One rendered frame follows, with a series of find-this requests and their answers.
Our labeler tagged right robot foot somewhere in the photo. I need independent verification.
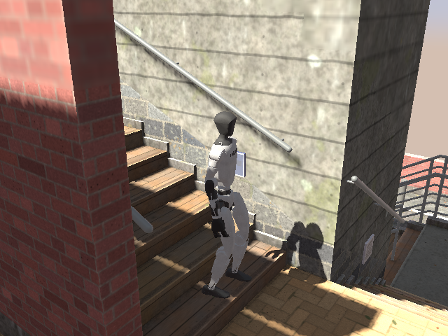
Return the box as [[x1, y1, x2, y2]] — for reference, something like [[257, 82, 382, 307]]
[[202, 284, 230, 299]]

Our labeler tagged right robot forearm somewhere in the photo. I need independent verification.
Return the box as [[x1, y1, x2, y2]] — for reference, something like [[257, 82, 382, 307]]
[[205, 180, 221, 219]]

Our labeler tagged left robot foot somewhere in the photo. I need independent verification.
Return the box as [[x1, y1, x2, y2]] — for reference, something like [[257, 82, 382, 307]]
[[225, 268, 252, 282]]

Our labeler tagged right robot hand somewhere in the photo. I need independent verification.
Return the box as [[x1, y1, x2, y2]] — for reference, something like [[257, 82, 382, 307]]
[[211, 218, 229, 238]]

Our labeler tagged robot foot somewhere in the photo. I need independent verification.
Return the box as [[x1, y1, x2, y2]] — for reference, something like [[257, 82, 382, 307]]
[[225, 268, 252, 282], [202, 284, 230, 299]]

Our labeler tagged robot right upper arm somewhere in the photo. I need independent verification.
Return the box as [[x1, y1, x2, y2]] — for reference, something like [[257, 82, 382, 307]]
[[205, 146, 224, 187]]

